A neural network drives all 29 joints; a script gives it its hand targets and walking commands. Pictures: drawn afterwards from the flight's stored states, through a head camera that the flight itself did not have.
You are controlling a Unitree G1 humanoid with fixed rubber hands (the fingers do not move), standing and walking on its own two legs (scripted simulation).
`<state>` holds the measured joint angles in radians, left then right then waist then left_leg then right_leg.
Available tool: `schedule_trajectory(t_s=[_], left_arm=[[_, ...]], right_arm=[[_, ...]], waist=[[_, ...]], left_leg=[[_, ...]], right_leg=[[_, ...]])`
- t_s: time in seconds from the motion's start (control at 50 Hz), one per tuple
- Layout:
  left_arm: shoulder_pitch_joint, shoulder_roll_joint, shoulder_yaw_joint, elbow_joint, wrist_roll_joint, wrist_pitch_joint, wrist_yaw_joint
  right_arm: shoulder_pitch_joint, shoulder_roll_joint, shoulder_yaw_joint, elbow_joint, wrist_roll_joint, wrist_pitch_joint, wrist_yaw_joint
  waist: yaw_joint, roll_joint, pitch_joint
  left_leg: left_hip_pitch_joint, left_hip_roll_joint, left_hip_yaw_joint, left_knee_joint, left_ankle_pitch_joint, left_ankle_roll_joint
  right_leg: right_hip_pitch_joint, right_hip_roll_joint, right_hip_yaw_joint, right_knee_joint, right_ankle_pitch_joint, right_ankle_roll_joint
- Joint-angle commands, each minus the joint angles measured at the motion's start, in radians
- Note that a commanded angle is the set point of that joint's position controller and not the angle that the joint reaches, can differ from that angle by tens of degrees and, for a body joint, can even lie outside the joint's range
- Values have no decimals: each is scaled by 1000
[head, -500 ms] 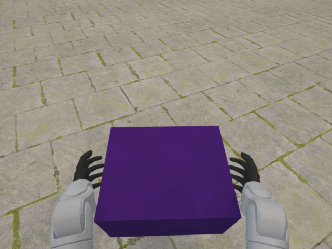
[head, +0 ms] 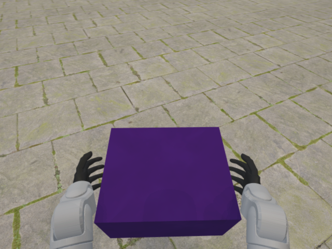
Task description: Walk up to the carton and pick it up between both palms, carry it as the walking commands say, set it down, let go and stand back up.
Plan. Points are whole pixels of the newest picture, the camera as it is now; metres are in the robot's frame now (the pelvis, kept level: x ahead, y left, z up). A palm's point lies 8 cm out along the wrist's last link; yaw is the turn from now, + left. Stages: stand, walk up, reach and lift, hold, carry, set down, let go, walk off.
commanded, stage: carry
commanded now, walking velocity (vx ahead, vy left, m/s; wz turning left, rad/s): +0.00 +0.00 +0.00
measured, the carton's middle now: (166, 181) +0.32 +0.00 -0.01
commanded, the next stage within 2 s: hold in 0.40 s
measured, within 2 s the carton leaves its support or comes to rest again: neither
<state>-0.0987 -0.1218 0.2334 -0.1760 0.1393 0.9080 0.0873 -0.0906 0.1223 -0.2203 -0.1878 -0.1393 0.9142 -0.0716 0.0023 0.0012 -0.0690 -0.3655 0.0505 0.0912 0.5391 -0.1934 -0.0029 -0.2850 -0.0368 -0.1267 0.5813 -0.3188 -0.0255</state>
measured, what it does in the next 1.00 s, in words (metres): stands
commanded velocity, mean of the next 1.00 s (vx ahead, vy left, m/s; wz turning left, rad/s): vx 0.00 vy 0.00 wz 0.00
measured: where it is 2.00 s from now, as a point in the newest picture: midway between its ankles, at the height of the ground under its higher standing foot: outside the picture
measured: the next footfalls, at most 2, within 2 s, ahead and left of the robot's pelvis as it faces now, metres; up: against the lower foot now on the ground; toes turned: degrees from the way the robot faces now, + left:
none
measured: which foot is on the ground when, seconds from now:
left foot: down 0.00-1.00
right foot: down 0.00-1.00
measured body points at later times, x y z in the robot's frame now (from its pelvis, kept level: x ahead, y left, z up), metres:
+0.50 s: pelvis +0.00 +0.00 +0.01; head -0.01 +0.00 +0.46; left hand +0.28 +0.19 +0.03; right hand +0.28 -0.19 +0.03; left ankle +0.05 +0.13 -0.73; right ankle -0.01 -0.10 -0.73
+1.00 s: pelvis +0.02 +0.03 +0.01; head +0.02 +0.04 +0.46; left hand +0.32 +0.19 +0.00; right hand +0.29 -0.19 +0.00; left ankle +0.06 +0.13 -0.73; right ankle -0.01 -0.10 -0.73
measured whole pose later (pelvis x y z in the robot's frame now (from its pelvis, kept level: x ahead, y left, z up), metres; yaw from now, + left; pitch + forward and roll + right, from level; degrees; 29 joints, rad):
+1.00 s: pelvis +0.02 +0.03 +0.01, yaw -9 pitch +0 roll +0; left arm -0.24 -0.10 0.36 0.38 0.29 0.54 -0.05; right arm -0.27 0.05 -0.37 0.44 -0.30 0.51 0.12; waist 0.07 -0.02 0.00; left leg -0.21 -0.01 0.03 0.39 -0.17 0.02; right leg -0.18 -0.01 0.04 0.41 -0.22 0.01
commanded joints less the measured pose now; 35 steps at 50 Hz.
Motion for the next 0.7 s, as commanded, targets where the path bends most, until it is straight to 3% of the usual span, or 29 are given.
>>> schedule_trajectory(t_s=[0.0, 0.38, 0.4, 0.42, 0.44, 0.46, 0.48, 0.5, 0.52, 0.56, 0.62, 0.68], left_arm=[[-458, -672, -670, -89, -305, -5, -230], [-463, -673, -661, -89, -303, 8, -227], [-335, -322, -352, 262, -54, -56, -244], [-391, -311, -399, 372, -85, -140, -254], [-410, -423, -509, 211, -146, -198, -275], [-417, -517, -578, 155, -175, -222, -288], [-483, -585, -632, 96, -204, -251, -300], [-550, -629, -667, 51, -226, -272, -316], [-592, -622, -647, -20, -266, -293, -329], [-574, -634, -610, 117, -217, -268, -349], [-642, -649, -536, 322, -168, -253, -398], [-666, -746, -495, 465, -148, -268, -442]], right_arm=[[-460, 660, 656, -82, 293, -9, 210], [-466, 660, 651, -86, 297, 3, 209], [-347, 329, 378, 265, 58, -82, 228], [-415, 346, 424, 425, 83, -167, 225], [-404, 460, 492, 319, 114, -237, 234], [-381, 560, 540, 284, 141, -269, 243], [-439, 638, 599, 219, 175, -297, 250], [-537, 701, 672, 135, 209, -316, 264], [-735, 845, 807, 3, 337, -322, 299], [-691, 814, 740, 121, 279, -299, 309], [-641, 827, 597, 369, 184, -281, 345], [-658, 824, 489, 483, 133, -307, 386]], waist=[[0, -2, -238], [-1, -5, -230], [-6, -118, 86], [-14, -112, 74], [-31, -78, -9], [-28, -55, -89], [-15, -48, -230], [23, -76, -368], [178, 19, -463], [140, 22, -318], [97, 1, -143], [51, 18, -113]], left_leg=[[142, 85, -92, -56, 139, 30], [140, 82, -89, -59, 134, 28], [345, -127, -129, -161, -38, 58], [393, -128, -128, -134, 12, 48], [412, -122, -138, -133, 112, 29], [431, -124, -146, -131, 218, 23], [456, -131, -150, -117, 305, 23], [445, -139, -149, -110, 350, 27], [370, -140, -161, -98, 388, 60], [324, -142, -153, -137, 257, 52], [323, -132, -141, -186, 56, 47], [380, -112, -148, -199, 45, 33]], right_leg=[[30, -110, 111, -115, 144, -12], [39, -111, 113, -123, 145, -15], [-36, 57, 219, -304, -21, -29], [-100, 36, 238, -316, -20, -45], [-48, 32, 249, -304, 91, -42], [14, 38, 249, -289, 222, -33], [95, 46, 252, -261, 353, -22], [181, 51, 259, -233, 465, -6], [332, 60, 244, -204, 515, 11], [285, 63, 244, -225, 402, 14], [172, 71, 225, -292, 103, 16], [96, 83, 210, -307, 62, -1]])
